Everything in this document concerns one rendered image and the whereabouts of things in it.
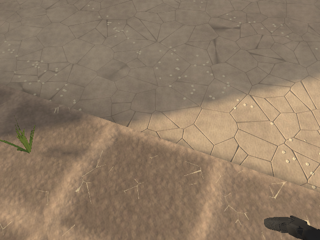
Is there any right robot hand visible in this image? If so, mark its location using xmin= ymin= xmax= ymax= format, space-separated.
xmin=264 ymin=215 xmax=320 ymax=240

